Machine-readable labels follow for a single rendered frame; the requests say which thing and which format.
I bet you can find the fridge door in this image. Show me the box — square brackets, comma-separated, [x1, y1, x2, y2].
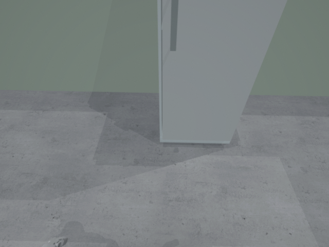
[162, 0, 287, 141]

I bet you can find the left robot hand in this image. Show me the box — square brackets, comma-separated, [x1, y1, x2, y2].
[42, 237, 68, 247]

